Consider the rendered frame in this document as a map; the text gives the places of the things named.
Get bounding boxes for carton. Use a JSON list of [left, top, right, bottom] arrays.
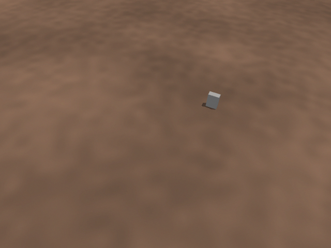
[[206, 91, 221, 109]]

